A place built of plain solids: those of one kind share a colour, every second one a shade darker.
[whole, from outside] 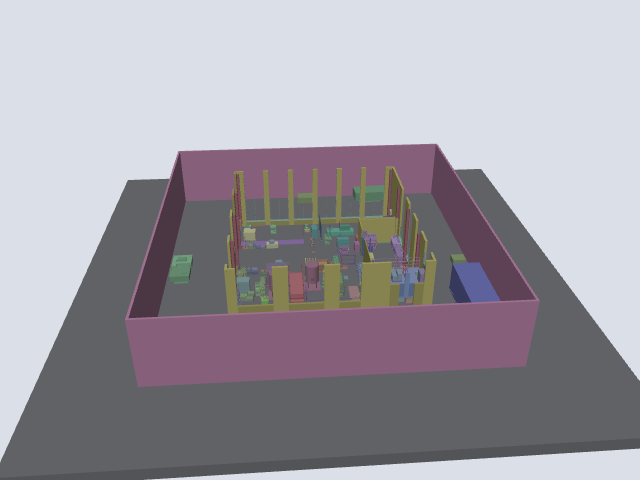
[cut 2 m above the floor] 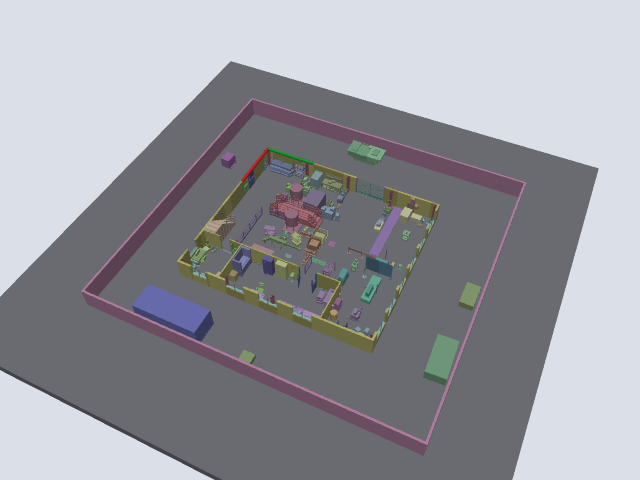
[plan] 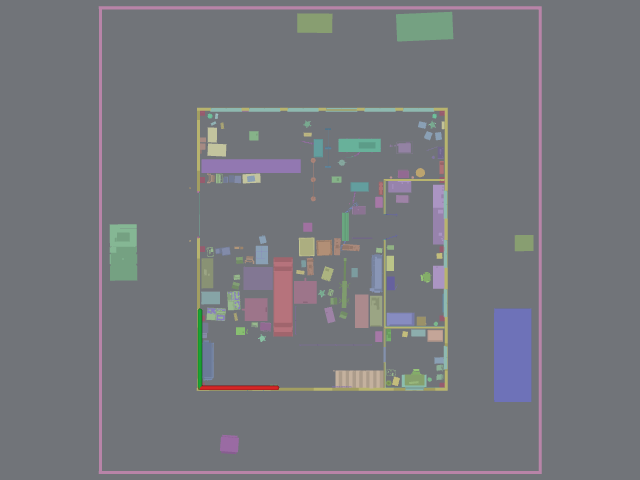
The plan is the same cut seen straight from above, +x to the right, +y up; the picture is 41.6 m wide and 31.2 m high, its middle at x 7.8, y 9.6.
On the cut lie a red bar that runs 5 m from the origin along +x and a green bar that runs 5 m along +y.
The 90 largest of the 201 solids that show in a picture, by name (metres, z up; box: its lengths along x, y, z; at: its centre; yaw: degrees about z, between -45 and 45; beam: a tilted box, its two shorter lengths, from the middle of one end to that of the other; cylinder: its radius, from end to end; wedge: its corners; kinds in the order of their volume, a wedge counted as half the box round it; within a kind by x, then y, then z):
{
 "yard_bound_1": {"box": [0.2, 30.39, 6.09], "at": [-6.47, 9.59, 3.0]},
 "yard_bound_2": {"box": [28.78, 0.2, 6.09], "at": [7.82, -5.51, 3.0]},
 "yard_bound_3": {"box": [28.78, 0.2, 6.09], "at": [7.82, 24.69, 3.0]},
 "yard_bound_4": {"box": [0.2, 30.39, 6.09], "at": [22.11, 9.59, 3.0]},
 "beyond_container_1": {"box": [2.32, 5.99, 2.59], "at": [20.33, 2.1, 1.24], "yaw": -0.1},
 "beyond_container_2": {"box": [2.4, 6.06, 2.65], "at": [20.33, 2.1, 1.27], "yaw": -0.1},
 "wall_1": {"box": [0.2, 0.81, 6.35], "at": [-0.1, 0.2, 3.12]},
 "wall_2": {"box": [0.2, 3.31, 2.85], "at": [-0.1, 2.25, 1.38]},
 "wall_3": {"box": [0.2, 1.21, 6.35], "at": [-0.1, 4.5, 3.12]},
 "wall_4": {"box": [0.2, 3.31, 2.85], "at": [-0.1, 6.75, 1.38]},
 "wall_5": {"box": [0.2, 1.36, 6.35], "at": [-0.1, 9.07, 3.12]},
 "wall_6": {"box": [0.2, 1.36, 6.35], "at": [-0.1, 13.43, 3.12]},
 "wall_7": {"box": [0.2, 3.31, 2.85], "at": [-0.1, 15.75, 1.38]},
 "wall_8": {"box": [0.2, 0.81, 6.35], "at": [-0.1, 17.8, 3.12]},
 "wall_9": {"box": [0.81, 0.2, 6.35], "at": [0.2, -0.1, 3.12]},
 "wall_10": {"box": [0.91, 0.2, 6.35], "at": [0.25, 18.1, 3.12]},
 "wall_11": {"box": [2.81, 0.2, 2.85], "at": [2.0, -0.1, 1.38]},
 "wall_12": {"box": [0.51, 0.2, 6.35], "at": [2.95, 18.1, 3.12]},
 "wall_13": {"box": [1.21, 0.2, 6.35], "at": [4.0, -0.1, 3.12]},
 "wall_14": {"box": [0.51, 0.2, 6.35], "at": [5.45, 18.1, 3.12]},
 "wall_15": {"box": [2.81, 0.2, 2.85], "at": [6.0, -0.1, 1.38]},
 "wall_16": {"box": [0.51, 0.2, 6.35], "at": [7.95, 18.1, 3.12]},
 "wall_17": {"box": [1.21, 0.2, 6.35], "at": [8.0, -0.1, 3.12]},
 "wall_18": {"box": [1.73, 0.2, 2.85], "at": [9.46, -0.1, 1.38]},
 "wall_19": {"box": [0.51, 0.2, 6.35], "at": [10.45, 18.1, 3.12]},
 "wall_20": {"box": [1.69, 0.2, 6.35], "at": [11.16, -0.1, 3.12]},
 "wall_21": {"box": [0.06, 5.76, 2.97], "at": [11.97, 6.72, 1.44]},
 "wall_22": {"box": [0.06, 2.27, 2.97], "at": [11.97, 12.43, 1.44]},
 "wall_23": {"box": [0.06, 5.71, 2.85], "at": [12.03, 6.75, 1.38]},
 "wall_24": {"box": [0.06, 2.21, 2.85], "at": [12.03, 12.4, 1.38]},
 "wall_25": {"box": [0.61, 0.2, 6.35], "at": [12.3, -0.1, 3.12]},
 "wall_26": {"box": [0.51, 0.2, 6.35], "at": [12.95, 18.1, 3.12]},
 "wall_27": {"box": [0.76, 0.2, 4.29], "at": [12.97, -0.1, 2.1]},
 "wall_28": {"box": [3.96, 0.06, 2.97], "at": [13.92, 13.53, 1.44]},
 "wall_29": {"box": [3.9, 0.06, 2.85], "at": [13.95, 3.87, 1.38]},
 "wall_30": {"box": [3.9, 0.06, 2.85], "at": [13.95, 3.93, 1.38]},
 "wall_31": {"box": [3.9, 0.06, 2.85], "at": [13.95, 13.47, 1.38]},
 "wall_32": {"box": [0.76, 0.2, 4.29], "at": [14.93, -0.1, 2.1]},
 "wall_33": {"box": [0.91, 0.2, 6.35], "at": [15.65, 18.1, 3.12]},
 "wall_34": {"box": [0.81, 0.2, 6.35], "at": [15.7, -0.1, 3.12]},
 "wall_35": {"box": [0.2, 1.31, 6.35], "at": [16.0, 0.45, 3.12]},
 "wall_36": {"box": [0.2, 1.51, 1.05], "at": [16.0, 1.95, 0.47]},
 "wall_37": {"box": [0.2, 1.01, 6.35], "at": [16.0, 3.4, 3.12]},
 "wall_38": {"box": [0.2, 0.71, 6.35], "at": [16.0, 4.25, 3.12]},
 "wall_39": {"box": [0.2, 1.81, 1.15], "at": [16.0, 5.5, 0.53]},
 "wall_40": {"box": [0.2, 1.41, 6.35], "at": [16.0, 7.1, 3.12]},
 "wall_41": {"box": [0.2, 1.81, 1.15], "at": [16.0, 8.7, 0.53]},
 "wall_42": {"box": [0.2, 1.41, 6.35], "at": [16.0, 10.3, 3.12]},
 "wall_43": {"box": [0.2, 1.81, 1.15], "at": [16.0, 11.9, 0.53]},
 "wall_44": {"box": [0.2, 0.71, 6.35], "at": [16.0, 13.15, 3.12]},
 "wall_45": {"box": [0.2, 4.7, 6.35], "at": [16.0, 15.85, 3.12]},
 "beyond_skip_1": {"box": [1.76, 1.21, 0.61], "at": [-4.98, 9.76, 0.93], "yaw": 0.5},
 "beyond_skip_2": {"box": [1.67, 2.05, 0.49], "at": [-4.97, 8.1, 0.87], "yaw": 0.5},
 "beyond_skip_3": {"box": [3.66, 1.78, 0.99], "at": [14.6, 23.47, 0.8], "yaw": 2.5},
 "stair_1": {"box": [0.24, 1.16, 1.27], "at": [10.03, 0.53, 0.58]},
 "stair_2": {"box": [0.24, 1.16, 1.47], "at": [10.25, 0.53, 0.68]},
 "stair_3": {"box": [0.24, 1.16, 1.67], "at": [10.48, 0.53, 0.79]},
 "stair_4": {"box": [0.24, 1.16, 1.87], "at": [10.7, 0.53, 0.89]},
 "stair_5": {"box": [0.24, 1.16, 2.08], "at": [10.92, 0.53, 0.99]},
 "stair_6": {"box": [0.24, 1.16, 2.28], "at": [11.14, 0.53, 1.09]},
 "stair_7": {"box": [0.24, 1.16, 2.48], "at": [11.36, 0.53, 1.19]},
 "stair_8": {"box": [0.24, 1.16, 2.68], "at": [11.59, 0.53, 1.29]},
 "stair_9": {"box": [0.24, 1.16, 2.89], "at": [11.81, 0.53, 1.39]},
 "climate_chamber_1": {"box": [1.9, 1.5, 1.62], "at": [3.77, 7.1, 0.89]},
 "buffer_vessel_1": {"box": [1.48, 1.48, 0.17], "at": [3.65, 5.08, 0.04]},
 "buffer_vessel_2": {"cylinder": 0.6, "from": [3.65, 5.08, 0.73], "to": [3.65, 5.08, 2.44]},
 "buffer_vessel_3": {"box": [1.48, 1.48, 0.17], "at": [6.85, 6.2, 0.04]},
 "buffer_vessel_4": {"cylinder": 0.6, "from": [6.85, 6.2, 0.73], "to": [6.85, 6.2, 2.44]},
 "raised_floor_deck_1": {"box": [4.02, 4.02, 0.24], "at": [13.92, 1.98, 2.92]},
 "staging_1": {"box": [1.25, 3.35, 0.73], "at": [5.4, 5.9, 0.32]},
 "beyond_pallets_1": {"box": [2.29, 1.26, 0.67], "at": [7.46, 23.69, 0.33], "yaw": -0.5},
 "beyond_pallets_2": {"box": [1.23, 1.05, 0.54], "at": [21.07, 9.4, 0.26], "yaw": 0.1},
 "test_desk_1": {"box": [0.6, 1.2, 0.86], "at": [7.69, 15.57, 0.38]},
 "test_desk_2": {"box": [0.52, 1.08, 1.05], "at": [7.69, 15.57, 0.48]},
 "test_desk_3": {"box": [1.2, 0.6, 0.86], "at": [10.38, 13.05, 0.38]},
 "test_desk_4": {"box": [1.08, 0.52, 1.05], "at": [10.38, 13.05, 0.48]},
 "pallet_load_1": {"box": [1.21, 0.78, 1.42], "at": [0.7, 5.82, 0.66]},
 "crate_1": {"box": [1.2, 0.8, 0.95], "at": [1.1, 15.45, 0.43], "yaw": -2.6},
 "crate_2": {"box": [1.16, 0.6, 0.5], "at": [3.35, 13.6, 0.2], "yaw": 2.8},
 "bed_1": {"box": [2.75, 0.85, 0.5], "at": [10.38, 15.75, 0.2]},
 "beyond_tote_tank_1": {"box": [1.18, 0.95, 1.02], "at": [1.91, -3.69, 0.63], "yaw": -4.1},
 "tall_cupboard_1": {"box": [0.5, 1.0, 1.85], "at": [12.37, 8.08, 1.02]},
 "safety_cabinet_1": {"box": [0.5, 0.9, 1.91], "at": [12.41, 6.78, 1.0]},
 "plan_chest_small_1": {"box": [0.92, 0.64, 0.97], "at": [15.29, 3.4, 0.43]},
 "filing_lateral_1": {"box": [0.48, 0.9, 1.05], "at": [15.61, 1.87, 3.52]},
 "cupboard_steel_low_1": {"box": [0.92, 0.45, 1.05], "at": [14.2, 3.55, 0.47]},
 "trench_plates_1": {"box": [6.46, 0.9, 0.07], "at": [3.32, 14.4, -0.01]},
 "fume_cupboard_1": {"box": [0.6, 0.79, 0.77], "at": [13.64, 4.46, 0.48]},
 "fitters_bench_1": {"box": [0.65, 2.4, 0.22], "at": [11.52, 7.42, 0.06]},
 "stillage_1": {"box": [0.88, 1.08, 0.35], "at": [6.94, 9.15, 0.13], "yaw": 0.7}
}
